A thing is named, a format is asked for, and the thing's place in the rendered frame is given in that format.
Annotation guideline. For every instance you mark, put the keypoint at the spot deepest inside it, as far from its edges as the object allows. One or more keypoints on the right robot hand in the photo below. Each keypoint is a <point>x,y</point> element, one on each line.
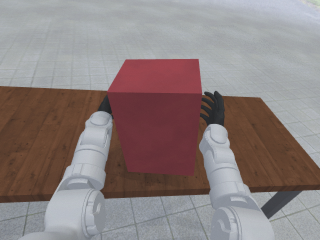
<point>216,115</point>

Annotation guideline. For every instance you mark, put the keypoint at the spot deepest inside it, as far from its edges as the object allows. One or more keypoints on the robot right upper arm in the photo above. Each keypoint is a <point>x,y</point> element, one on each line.
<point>237,223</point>

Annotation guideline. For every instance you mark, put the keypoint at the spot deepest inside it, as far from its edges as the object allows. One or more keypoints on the carton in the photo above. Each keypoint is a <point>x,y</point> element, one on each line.
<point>156,105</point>

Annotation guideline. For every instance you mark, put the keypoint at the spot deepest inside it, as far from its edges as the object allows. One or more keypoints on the table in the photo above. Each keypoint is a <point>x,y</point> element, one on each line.
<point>40,129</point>

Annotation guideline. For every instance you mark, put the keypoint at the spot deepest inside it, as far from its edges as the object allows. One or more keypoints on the robot left upper arm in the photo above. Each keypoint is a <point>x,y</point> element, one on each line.
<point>76,214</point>

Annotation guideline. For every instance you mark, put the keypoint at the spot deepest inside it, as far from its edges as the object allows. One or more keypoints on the right robot forearm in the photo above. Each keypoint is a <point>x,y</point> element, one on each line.
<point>226,184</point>

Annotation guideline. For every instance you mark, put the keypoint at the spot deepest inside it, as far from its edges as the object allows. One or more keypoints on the left robot hand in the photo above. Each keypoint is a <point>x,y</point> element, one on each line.
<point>105,106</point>

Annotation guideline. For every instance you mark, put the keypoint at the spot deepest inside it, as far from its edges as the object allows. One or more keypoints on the left robot forearm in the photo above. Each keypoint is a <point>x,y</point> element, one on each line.
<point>87,169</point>

